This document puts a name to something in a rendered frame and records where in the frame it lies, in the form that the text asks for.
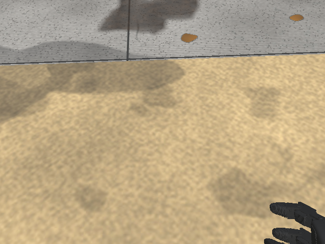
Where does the robot right hand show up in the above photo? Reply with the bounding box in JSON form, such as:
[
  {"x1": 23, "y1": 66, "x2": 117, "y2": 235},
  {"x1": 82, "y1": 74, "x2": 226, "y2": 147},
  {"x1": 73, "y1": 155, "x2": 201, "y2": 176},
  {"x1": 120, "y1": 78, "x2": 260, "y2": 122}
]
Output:
[{"x1": 264, "y1": 202, "x2": 325, "y2": 244}]

